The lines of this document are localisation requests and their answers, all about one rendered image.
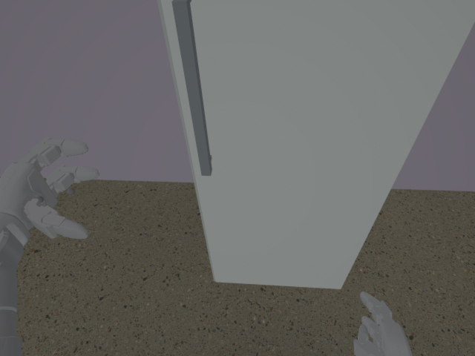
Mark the robot right hand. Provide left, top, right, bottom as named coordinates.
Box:
left=353, top=291, right=412, bottom=356

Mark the handle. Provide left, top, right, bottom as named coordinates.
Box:
left=172, top=0, right=212, bottom=176

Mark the fridge door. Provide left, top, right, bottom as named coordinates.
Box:
left=161, top=0, right=475, bottom=289

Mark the robot left hand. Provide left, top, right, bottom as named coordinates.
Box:
left=0, top=137, right=99, bottom=239

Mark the robot left forearm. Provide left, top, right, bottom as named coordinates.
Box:
left=0, top=212, right=30, bottom=356

